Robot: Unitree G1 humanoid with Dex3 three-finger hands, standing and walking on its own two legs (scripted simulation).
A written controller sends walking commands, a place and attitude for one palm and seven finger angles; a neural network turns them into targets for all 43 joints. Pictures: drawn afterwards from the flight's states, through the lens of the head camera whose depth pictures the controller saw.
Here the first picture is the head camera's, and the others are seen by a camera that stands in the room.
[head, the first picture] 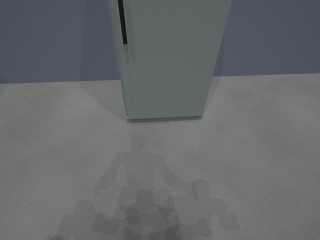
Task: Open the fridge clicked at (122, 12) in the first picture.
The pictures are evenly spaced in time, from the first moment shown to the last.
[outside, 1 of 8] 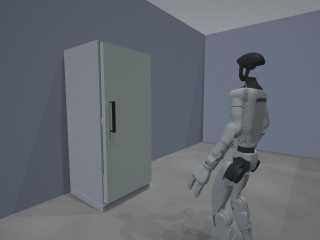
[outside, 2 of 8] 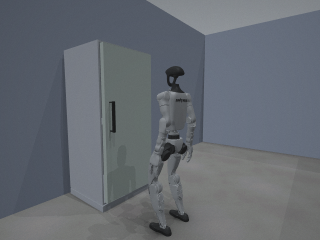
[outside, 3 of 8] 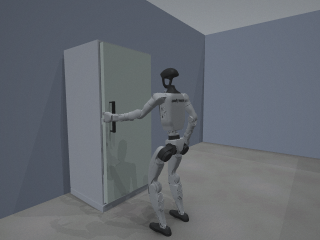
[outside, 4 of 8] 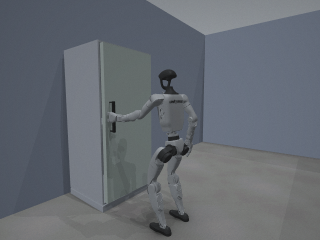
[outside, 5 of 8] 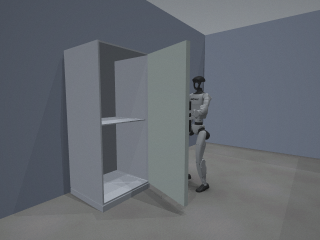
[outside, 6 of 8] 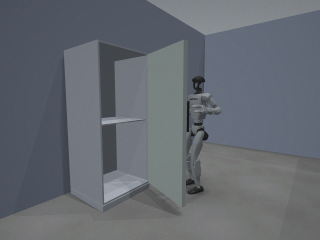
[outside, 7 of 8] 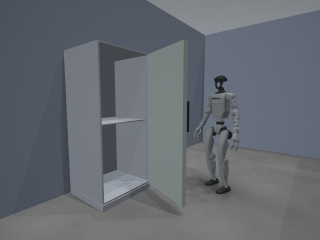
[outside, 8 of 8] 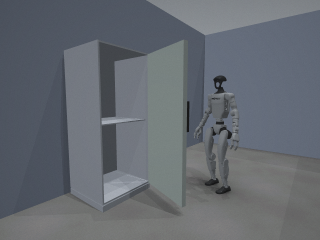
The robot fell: no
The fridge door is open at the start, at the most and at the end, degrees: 0 79 71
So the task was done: yes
